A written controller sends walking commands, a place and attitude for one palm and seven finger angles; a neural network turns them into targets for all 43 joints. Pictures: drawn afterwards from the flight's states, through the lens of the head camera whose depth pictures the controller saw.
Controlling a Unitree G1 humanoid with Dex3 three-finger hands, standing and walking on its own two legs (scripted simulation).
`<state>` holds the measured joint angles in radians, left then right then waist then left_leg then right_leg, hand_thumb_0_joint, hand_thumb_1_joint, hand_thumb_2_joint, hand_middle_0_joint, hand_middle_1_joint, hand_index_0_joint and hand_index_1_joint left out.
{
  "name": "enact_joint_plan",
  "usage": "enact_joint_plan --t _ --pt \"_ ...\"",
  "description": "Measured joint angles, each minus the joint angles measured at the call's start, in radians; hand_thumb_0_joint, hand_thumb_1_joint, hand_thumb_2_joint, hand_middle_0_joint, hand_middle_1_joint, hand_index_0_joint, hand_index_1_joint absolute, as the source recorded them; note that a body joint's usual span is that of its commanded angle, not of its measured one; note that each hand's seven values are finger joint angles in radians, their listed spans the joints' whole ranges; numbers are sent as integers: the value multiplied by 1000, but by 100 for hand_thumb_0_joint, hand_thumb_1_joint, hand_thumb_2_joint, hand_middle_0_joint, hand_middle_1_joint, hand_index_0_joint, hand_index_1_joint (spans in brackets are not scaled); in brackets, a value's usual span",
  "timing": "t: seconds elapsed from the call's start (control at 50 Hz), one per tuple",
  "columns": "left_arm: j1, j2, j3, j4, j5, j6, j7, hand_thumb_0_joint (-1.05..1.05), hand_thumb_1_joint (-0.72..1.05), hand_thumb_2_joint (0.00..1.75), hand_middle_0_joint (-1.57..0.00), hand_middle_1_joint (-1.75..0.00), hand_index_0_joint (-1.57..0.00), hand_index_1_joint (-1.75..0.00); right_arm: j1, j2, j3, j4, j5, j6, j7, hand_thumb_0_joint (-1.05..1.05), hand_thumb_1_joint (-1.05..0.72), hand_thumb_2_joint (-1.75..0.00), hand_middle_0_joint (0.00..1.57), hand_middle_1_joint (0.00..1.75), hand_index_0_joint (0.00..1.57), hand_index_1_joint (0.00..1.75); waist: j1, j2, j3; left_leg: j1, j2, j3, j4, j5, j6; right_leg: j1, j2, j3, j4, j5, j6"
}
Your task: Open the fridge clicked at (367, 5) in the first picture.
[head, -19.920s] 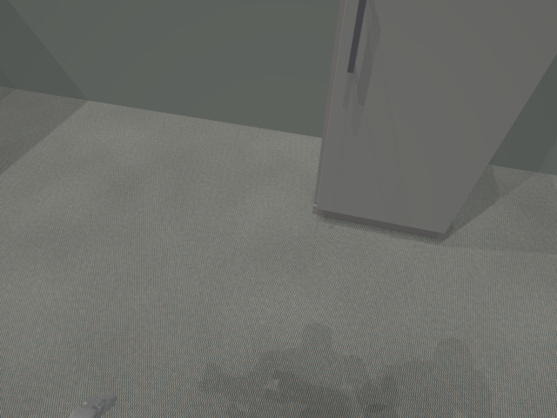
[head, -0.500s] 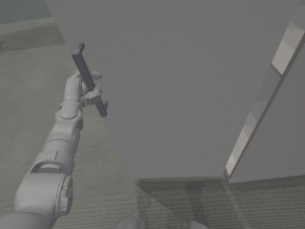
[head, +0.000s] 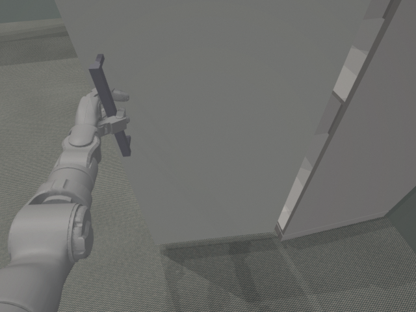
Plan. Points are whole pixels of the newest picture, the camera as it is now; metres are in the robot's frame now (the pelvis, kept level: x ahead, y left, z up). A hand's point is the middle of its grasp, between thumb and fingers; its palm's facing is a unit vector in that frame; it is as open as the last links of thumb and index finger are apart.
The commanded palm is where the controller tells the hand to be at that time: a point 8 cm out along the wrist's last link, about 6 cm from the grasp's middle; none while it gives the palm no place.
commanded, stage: stop walking and hold the door back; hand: left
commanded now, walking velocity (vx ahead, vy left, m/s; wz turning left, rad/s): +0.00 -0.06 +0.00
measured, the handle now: (114, 111) +0.49 +0.22 +0.13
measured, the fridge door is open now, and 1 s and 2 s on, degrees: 83 77 77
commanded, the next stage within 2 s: loosen the grip on the handle in 0.08 s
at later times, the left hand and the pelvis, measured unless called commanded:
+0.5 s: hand (118, 113) +0.49 +0.21 +0.13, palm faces +0.18 -0.96 -0.20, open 10.2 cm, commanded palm +0.43 +0.23 +0.14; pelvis +0.01 +0.01 +0.01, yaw -1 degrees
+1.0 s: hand (109, 113) +0.50 +0.23 +0.12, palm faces +0.22 -0.95 -0.21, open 14.1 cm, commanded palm +0.47 +0.28 +0.13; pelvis +0.05 +0.00 +0.01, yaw +1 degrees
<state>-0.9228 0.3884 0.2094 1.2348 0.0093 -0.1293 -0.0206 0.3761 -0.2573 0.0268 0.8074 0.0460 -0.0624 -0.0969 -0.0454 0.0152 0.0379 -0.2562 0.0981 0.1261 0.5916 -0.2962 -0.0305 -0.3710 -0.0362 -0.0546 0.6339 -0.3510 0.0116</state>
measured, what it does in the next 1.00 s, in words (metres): shifts its weight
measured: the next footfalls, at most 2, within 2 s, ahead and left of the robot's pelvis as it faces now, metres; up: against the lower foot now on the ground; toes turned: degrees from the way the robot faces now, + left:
none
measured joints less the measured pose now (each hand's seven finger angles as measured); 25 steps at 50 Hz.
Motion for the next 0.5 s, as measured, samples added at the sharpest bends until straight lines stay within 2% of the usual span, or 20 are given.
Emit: enact_joint_plan --t 0.04,0.08,0.14,0.18,0.2,0.22,0.24,0.28,0.32,0.4,0.44,0.5 --pt "-15 15 -2 -1 -3 9 9 -2 71 83 -45 -140 -45 -140 -13 9 6 4 2 -3 3 1 -90 -90 20 30 21 30 0 15 14 -31 22 -11 69 -34 -6 12 17 -13 -46 145 -22" --pt "-22 12 24 -11 4 15 18 -2 71 83 -45 -140 -45 -140 -36 3 -2 7 -1 -5 2 1 -90 -90 20 30 21 30 -23 42 34 -76 13 -61 168 -119 4 9 21 -38 -28 158 -36" --pt "-25 7 58 -20 6 36 19 -4 69 82 -45 -140 -45 -140 -71 -17 -13 14 -1 -11 -6 1 -90 -90 21 30 21 30 -29 47 41 -127 -23 -88 271 -188 17 4 15 -34 -31 145 -33" --pt "-36 6 50 -13 3 42 23 -5 68 82 -45 -140 -45 -140 -84 -31 -12 13 -6 -23 -11 1 -90 -90 21 30 21 30 -28 37 40 -117 -35 -77 221 -144 21 1 8 -27 -31 147 -27" --pt "-48 7 64 -15 25 49 16 -5 67 82 -45 -140 -45 -140 -82 -38 -12 -11 -16 -24 -13 1 -90 -90 21 30 21 30 -33 34 48 -89 -39 -79 144 -130 16 0 7 -28 -17 136 -21" --pt "-65 15 96 1 57 56 1 -5 66 82 -45 -140 -45 -140 -77 -40 -19 -24 -37 -48 0 1 -90 -90 20 30 21 30 -44 30 30 -91 -40 -88 80 -23 23 -22 9 -34 -2 133 -15" --pt "-77 31 104 13 74 67 -5 -4 64 82 -45 -140 -46 -140 -78 -28 -29 -28 -48 -73 17 1 -90 -90 20 30 21 30 -54 3 10 -108 -47 -84 73 31 27 -43 2 -29 8 132 -15" --pt "-91 57 107 34 89 92 3 -3 61 80 -45 -140 -48 -141 -64 4 -36 -49 -57 -99 45 1 -90 -90 20 30 21 30 -65 -64 -33 -110 -60 -63 41 38 27 -60 -8 -8 -9 144 -20" --pt "-100 69 87 38 99 104 21 -2 56 77 -45 -140 -48 -141 -33 13 -38 -87 -59 -125 67 1 -90 -90 20 30 21 30 -72 -95 -56 -107 -62 -61 8 30 25 -58 -2 -1 -49 162 -27" --pt "-73 74 62 -33 136 98 53 0 35 65 -45 -140 -48 -141 13 -15 -55 -138 -61 -154 101 1 -90 -90 20 30 21 30 -77 -75 -46 -114 -72 -70 -26 51 32 -55 3 8 -102 191 -33" --pt "-37 69 53 -82 113 109 64 0 19 57 -45 -140 -48 -141 28 -25 -62 -137 -57 -143 112 1 -90 -90 20 30 20 30 -74 -60 -42 -110 -78 -64 -45 56 39 -53 -1 13 -121 202 -22" --pt "39 39 53 -175 50 136 60 0 -5 45 -43 -139 -46 -139 48 -25 -66 -116 -49 -123 121 1 -90 -90 20 30 20 30 -61 -50 -43 -92 -80 -56 -72 59 43 -39 -1 21 -144 206 -11"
